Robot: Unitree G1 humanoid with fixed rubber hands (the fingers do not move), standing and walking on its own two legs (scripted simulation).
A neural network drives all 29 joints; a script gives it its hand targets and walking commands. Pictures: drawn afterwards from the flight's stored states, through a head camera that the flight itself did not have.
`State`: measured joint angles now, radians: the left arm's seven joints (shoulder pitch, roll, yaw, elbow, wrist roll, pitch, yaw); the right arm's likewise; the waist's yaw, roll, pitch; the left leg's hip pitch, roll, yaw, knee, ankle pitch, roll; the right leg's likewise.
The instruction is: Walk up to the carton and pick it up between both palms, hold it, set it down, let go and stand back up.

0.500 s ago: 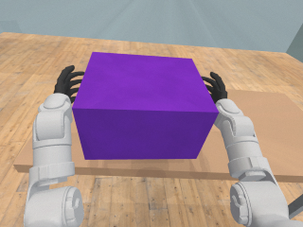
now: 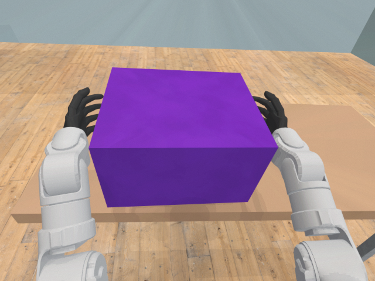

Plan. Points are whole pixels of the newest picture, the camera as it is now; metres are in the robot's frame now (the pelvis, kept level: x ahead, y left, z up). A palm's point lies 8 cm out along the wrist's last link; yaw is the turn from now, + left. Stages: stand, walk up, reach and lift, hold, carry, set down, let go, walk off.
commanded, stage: hold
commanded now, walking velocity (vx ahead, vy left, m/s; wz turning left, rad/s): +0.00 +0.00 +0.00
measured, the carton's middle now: (179, 134) +0.38 +0.00 +0.16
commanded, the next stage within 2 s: none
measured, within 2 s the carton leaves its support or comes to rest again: neither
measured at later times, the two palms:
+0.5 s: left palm (71, 124) +0.34 +0.20 +0.22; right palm (272, 128) +0.35 -0.19 +0.21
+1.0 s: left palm (75, 129) +0.34 +0.19 +0.21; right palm (273, 128) +0.35 -0.19 +0.20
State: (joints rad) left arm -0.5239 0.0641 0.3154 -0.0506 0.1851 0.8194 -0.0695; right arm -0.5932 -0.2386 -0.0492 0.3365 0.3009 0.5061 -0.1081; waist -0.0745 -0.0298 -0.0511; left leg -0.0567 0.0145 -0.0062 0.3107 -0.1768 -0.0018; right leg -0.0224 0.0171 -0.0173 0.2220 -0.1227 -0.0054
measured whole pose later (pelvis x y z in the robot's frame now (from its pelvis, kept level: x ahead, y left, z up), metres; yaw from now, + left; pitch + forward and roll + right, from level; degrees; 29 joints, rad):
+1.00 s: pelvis -0.01 +0.00 +0.00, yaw +1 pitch -3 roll -1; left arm -0.58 0.09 0.32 0.06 0.19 0.78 -0.08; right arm -0.65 -0.20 -0.10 0.44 0.25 0.48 -0.08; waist -0.07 -0.04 -0.08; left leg -0.09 0.01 -0.02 0.29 -0.14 0.00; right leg -0.07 0.01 -0.02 0.23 -0.11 -0.01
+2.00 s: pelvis -0.01 +0.00 +0.00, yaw +1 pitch -4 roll -1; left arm -0.58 0.09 0.33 0.04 0.17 0.76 -0.08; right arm -0.62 -0.20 -0.09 0.37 0.25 0.48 -0.10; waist -0.07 -0.04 -0.07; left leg -0.09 0.01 -0.02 0.31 -0.15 0.00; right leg -0.05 0.02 -0.02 0.23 -0.11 -0.01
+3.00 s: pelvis -0.01 -0.01 +0.00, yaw +2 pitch -3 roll -1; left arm -0.62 0.10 0.34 0.11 0.17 0.74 -0.09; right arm -0.64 -0.18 -0.11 0.41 0.21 0.47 -0.09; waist -0.06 -0.04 -0.08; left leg -0.10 0.00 -0.03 0.30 -0.14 0.00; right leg -0.07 0.02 -0.02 0.24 -0.11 -0.01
